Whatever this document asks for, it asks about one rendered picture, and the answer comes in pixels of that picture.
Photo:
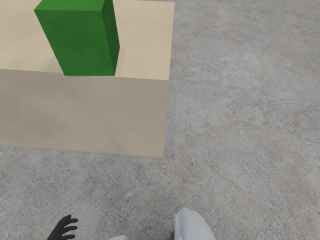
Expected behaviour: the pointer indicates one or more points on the right robot thigh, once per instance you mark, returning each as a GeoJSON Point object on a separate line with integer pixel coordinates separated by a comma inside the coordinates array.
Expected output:
{"type": "Point", "coordinates": [190, 225]}

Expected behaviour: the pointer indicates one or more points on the robot left hand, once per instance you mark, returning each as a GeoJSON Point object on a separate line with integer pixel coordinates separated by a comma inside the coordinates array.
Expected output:
{"type": "Point", "coordinates": [60, 229]}

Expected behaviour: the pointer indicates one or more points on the pedestal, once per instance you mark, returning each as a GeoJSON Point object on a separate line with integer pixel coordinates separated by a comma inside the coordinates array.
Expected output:
{"type": "Point", "coordinates": [124, 114]}

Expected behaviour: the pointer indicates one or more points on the carton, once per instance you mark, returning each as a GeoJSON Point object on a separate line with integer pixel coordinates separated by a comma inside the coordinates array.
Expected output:
{"type": "Point", "coordinates": [82, 34]}

